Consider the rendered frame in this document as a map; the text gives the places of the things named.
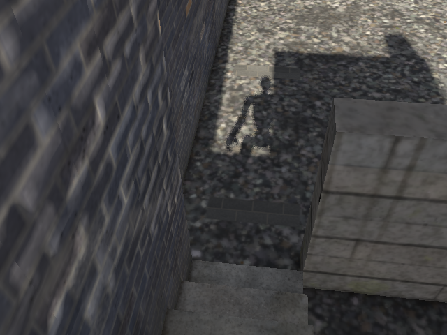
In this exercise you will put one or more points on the stairs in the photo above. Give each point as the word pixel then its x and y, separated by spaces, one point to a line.
pixel 230 299

